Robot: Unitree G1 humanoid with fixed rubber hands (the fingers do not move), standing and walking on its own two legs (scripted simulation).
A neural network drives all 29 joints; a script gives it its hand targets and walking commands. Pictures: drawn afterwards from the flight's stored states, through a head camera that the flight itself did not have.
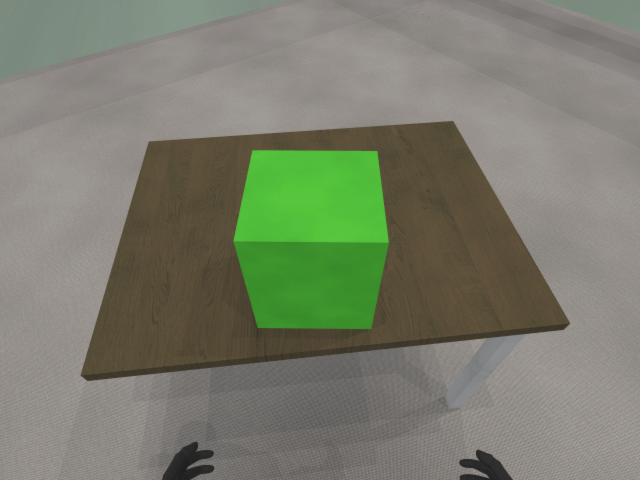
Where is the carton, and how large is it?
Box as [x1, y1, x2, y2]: [233, 150, 388, 328]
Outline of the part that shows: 252,150 233,241 257,326 309,328 370,328 388,243 376,151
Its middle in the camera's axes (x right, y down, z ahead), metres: -0.01 +0.00 +0.68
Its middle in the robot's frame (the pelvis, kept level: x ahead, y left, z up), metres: +0.50 +0.02 -0.05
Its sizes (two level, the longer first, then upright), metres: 0.210 0.200 0.250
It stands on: a table, 0.59 m high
